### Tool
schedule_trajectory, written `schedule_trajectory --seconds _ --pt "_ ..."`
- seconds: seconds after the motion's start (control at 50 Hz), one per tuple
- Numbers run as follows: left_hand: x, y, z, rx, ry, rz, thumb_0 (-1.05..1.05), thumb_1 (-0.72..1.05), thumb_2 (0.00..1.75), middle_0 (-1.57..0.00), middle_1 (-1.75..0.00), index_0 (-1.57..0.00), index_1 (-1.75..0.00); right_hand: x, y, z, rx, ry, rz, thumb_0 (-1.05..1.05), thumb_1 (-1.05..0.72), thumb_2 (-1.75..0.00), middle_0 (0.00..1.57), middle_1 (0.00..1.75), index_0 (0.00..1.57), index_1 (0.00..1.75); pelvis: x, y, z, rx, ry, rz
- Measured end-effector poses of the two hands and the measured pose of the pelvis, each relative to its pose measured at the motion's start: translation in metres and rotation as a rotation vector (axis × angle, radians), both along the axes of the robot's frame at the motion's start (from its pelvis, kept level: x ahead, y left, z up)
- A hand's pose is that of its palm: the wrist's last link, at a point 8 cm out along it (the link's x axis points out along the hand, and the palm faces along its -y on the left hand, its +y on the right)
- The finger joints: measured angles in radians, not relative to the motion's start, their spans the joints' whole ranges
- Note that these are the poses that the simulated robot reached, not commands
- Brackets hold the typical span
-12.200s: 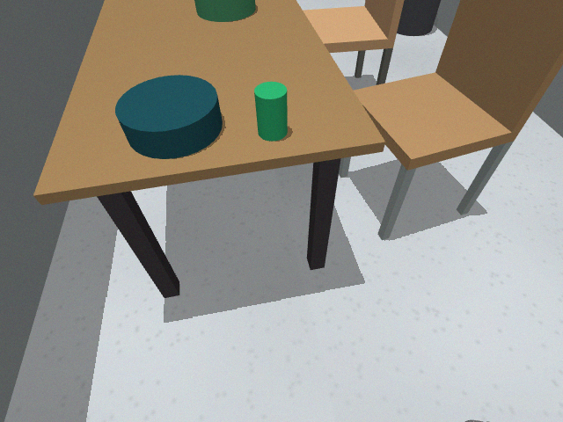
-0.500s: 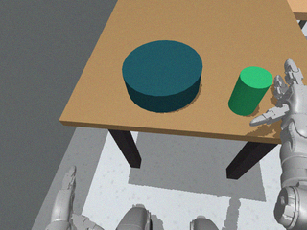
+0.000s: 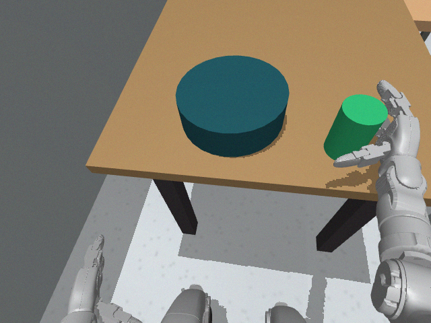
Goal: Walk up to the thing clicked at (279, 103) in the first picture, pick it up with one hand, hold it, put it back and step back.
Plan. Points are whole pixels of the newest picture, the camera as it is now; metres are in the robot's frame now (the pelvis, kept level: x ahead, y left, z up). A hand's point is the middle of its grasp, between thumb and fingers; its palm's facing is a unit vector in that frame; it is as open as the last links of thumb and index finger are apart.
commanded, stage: close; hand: right
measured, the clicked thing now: (352, 130) +0.45 -0.21 +0.06
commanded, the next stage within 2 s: settle in 0.52 s
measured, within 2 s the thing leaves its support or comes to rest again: leaves its support in 0.90 s
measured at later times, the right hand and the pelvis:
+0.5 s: hand (361, 129) +0.44 -0.21 +0.08, palm faces +0.16 +0.99 +0.04, open 10.5 cm; pelvis +0.00 +0.00 +0.00, yaw +0 degrees
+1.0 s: hand (361, 119) +0.45 -0.21 +0.10, palm faces +0.16 +0.99 +0.00, open 10.5 cm; pelvis +0.01 -0.01 +0.01, yaw +0 degrees
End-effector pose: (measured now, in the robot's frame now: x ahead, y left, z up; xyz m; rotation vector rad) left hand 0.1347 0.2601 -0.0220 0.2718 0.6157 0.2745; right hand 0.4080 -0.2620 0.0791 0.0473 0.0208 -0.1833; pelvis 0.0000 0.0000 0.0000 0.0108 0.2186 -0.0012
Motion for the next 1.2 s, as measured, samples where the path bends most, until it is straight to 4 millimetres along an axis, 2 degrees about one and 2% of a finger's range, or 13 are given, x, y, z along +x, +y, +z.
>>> schedule_trajectory --seconds 0.08,0.2,0.3,0.42,0.54,0.62,0.74,0.92,1.06,1.2 --pt "-0.005 0.003 -0.005 0.013 0.026 0.0 -0.01 -0.56 0.07 -0.06 -0.06 -0.05 -0.06 0.008 -0.003 0.002 -0.026 -0.023 0.005 -0.01 0.53 -0.08 0.42 0.23 0.42 0.23 -0.004 0.001 -0.003 0.0 0.014 0.0" --pt "-0.009 0.004 -0.009 0.007 0.042 0.006 -0.02 -0.56 0.07 -0.06 -0.06 -0.05 -0.06 0.019 0.006 0.009 -0.028 -0.006 0.047 -0.01 0.49 -0.13 0.57 0.33 0.57 0.33 -0.004 0.001 -0.003 0.003 0.023 0.001" --pt "-0.009 0.006 -0.007 -0.002 0.033 0.014 -0.02 -0.56 0.07 -0.06 -0.05 -0.05 -0.05 0.014 0.005 0.008 -0.001 0.02 0.03 -0.01 0.44 -0.22 0.73 0.46 0.73 0.46 0.0 0.0 0.0 0.001 0.016 0.003" --pt "0.0 0.004 -0.003 0.008 0.009 -0.001 -0.02 -0.55 0.06 -0.06 -0.05 -0.05 -0.05 0.007 -0.002 -0.002 -0.005 0.002 0.008 -0.01 0.3 -0.39 0.88 0.64 0.9 0.65 -0.002 0.0 -0.003 -0.001 0.016 0.005" --pt "0.003 -0.007 -0.002 -0.004 0.012 -0.026 -0.02 -0.54 0.05 -0.05 -0.05 -0.05 -0.04 0.007 -0.001 -0.001 -0.023 -0.013 0.037 0.0 0.32 -0.63 0.82 0.75 0.85 0.76 0.0 -0.001 -0.002 0.004 0.021 -0.002" --pt "0.0 -0.008 -0.005 -0.008 0.027 -0.014 -0.01 -0.53 0.05 -0.05 -0.05 -0.05 -0.04 0.01 0.0 0.0 -0.027 0.01 0.04 0.0 0.35 -0.8 0.79 0.83 0.81 0.84 0.002 -0.003 -0.001 0.007 0.02 -0.004" --pt "0.001 -0.005 -0.003 0.001 0.026 -0.003 -0.02 -0.54 0.05 -0.06 -0.05 -0.06 -0.04 0.013 0.002 0.0 -0.023 0.028 0.031 0.0 0.44 -0.93 0.77 0.94 0.79 0.95 0.004 -0.006 0.001 0.007 0.012 0.001" --pt "0.006 -0.007 -0.003 -0.005 0.037 0.003 -0.01 -0.54 0.06 -0.06 -0.06 -0.06 -0.05 0.013 0.005 0.007 -0.03 0.041 0.026 0.0 0.5 -1.02 0.74 1.02 0.76 1.03 0.01 -0.007 0.007 0.009 -0.007 0.0" --pt "0.013 -0.008 -0.007 -0.026 0.06 0.009 -0.01 -0.54 0.06 -0.06 -0.06 -0.06 -0.05 0.016 0.004 0.023 -0.032 0.031 0.017 0.0 0.52 -1.04 0.74 1.05 0.75 1.05 0.015 -0.007 0.013 0.008 -0.023 -0.003" --pt "0.021 -0.003 0.0 -0.028 0.025 0.018 -0.02 -0.54 0.06 -0.06 -0.05 -0.05 -0.05 0.016 0.006 0.038 -0.044 0.029 0.027 0.0 0.53 -1.06 0.73 1.06 0.75 1.07 0.018 -0.005 0.019 0.004 -0.045 0.0"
